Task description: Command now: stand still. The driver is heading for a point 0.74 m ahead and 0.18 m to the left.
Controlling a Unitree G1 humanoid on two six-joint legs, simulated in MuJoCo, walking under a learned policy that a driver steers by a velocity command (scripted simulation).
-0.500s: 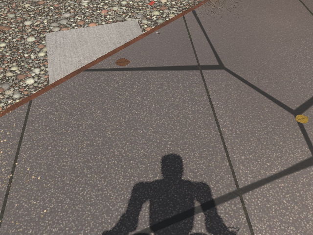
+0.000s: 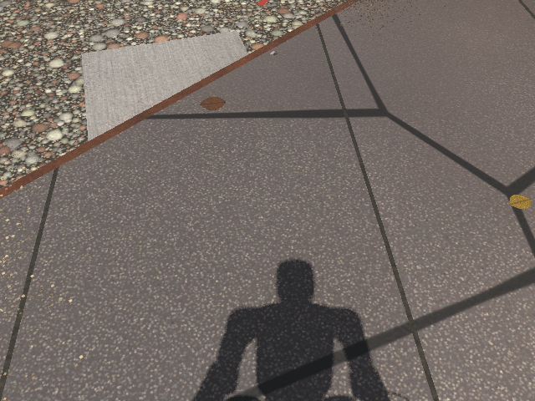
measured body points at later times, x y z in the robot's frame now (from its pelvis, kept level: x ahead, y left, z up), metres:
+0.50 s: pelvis +0.04 -0.02 -0.01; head +0.04 -0.04 +0.44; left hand +0.05 +0.23 -0.15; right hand +0.01 -0.28 -0.16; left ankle -0.01 +0.11 -0.74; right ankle +0.02 -0.12 -0.74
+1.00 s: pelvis +0.28 +0.01 -0.03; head +0.32 +0.02 +0.42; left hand +0.17 +0.25 -0.17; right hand +0.53 -0.18 -0.13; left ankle +0.38 +0.10 -0.74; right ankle +0.05 -0.13 -0.68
